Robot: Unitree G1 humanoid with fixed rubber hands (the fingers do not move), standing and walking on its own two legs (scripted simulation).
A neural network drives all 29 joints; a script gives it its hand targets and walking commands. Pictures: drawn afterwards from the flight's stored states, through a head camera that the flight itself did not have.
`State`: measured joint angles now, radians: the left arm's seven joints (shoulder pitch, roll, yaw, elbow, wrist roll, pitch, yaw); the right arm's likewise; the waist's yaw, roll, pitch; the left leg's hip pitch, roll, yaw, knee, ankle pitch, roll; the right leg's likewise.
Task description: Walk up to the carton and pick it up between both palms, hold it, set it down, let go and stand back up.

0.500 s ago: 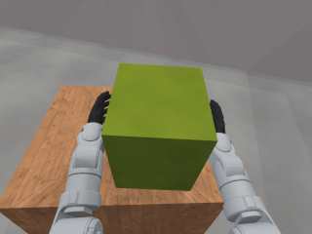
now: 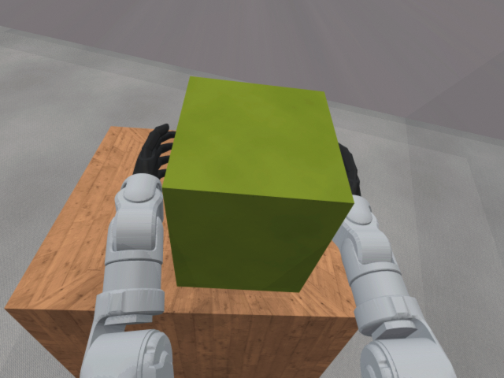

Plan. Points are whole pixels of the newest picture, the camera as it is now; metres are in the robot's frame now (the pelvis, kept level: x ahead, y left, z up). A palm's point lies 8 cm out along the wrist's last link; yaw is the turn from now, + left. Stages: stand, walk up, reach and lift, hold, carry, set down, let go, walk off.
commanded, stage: reach and lift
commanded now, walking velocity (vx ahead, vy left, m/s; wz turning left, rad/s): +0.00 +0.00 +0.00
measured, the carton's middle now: (248, 191) +0.38 +0.01 +0.12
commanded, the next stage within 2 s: hold in 0.80 s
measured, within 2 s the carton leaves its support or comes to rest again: neither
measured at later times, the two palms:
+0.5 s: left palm (156, 164) +0.38 +0.16 +0.18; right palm (352, 186) +0.36 -0.15 +0.16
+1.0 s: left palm (154, 163) +0.36 +0.15 +0.19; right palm (356, 183) +0.36 -0.15 +0.17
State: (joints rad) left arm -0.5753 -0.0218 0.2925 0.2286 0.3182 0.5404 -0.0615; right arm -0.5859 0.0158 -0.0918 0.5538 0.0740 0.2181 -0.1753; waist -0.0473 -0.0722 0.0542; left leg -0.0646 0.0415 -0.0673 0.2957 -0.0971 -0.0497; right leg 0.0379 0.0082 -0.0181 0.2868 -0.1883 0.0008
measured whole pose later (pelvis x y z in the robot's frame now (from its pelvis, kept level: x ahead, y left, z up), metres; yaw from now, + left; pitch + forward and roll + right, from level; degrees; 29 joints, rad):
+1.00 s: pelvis +0.02 +0.00 +0.00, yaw +0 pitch -10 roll +0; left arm -0.53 -0.04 0.29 0.06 0.33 0.66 -0.09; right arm -0.56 -0.04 0.01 0.42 0.19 0.32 -0.23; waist -0.08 -0.05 0.06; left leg 0.00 0.04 -0.07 0.31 -0.14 -0.05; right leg 0.12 0.01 -0.02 0.27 -0.21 0.00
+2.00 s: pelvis +0.01 +0.00 +0.00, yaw +0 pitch -10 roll -1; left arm -0.55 -0.04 0.28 0.10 0.33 0.66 -0.06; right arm -0.60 -0.04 -0.01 0.47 0.18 0.29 -0.20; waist -0.07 -0.06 0.05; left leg -0.02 0.04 -0.06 0.32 -0.13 -0.05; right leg 0.10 0.00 -0.02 0.28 -0.21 0.01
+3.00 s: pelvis +0.01 +0.00 +0.00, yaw +0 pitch -9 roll -1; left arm -0.54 -0.03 0.27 0.08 0.32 0.66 -0.06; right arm -0.59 -0.04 -0.01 0.45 0.19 0.29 -0.21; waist -0.08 -0.06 0.06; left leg -0.03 0.04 -0.07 0.32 -0.13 -0.05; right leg 0.09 0.00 -0.02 0.28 -0.21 0.00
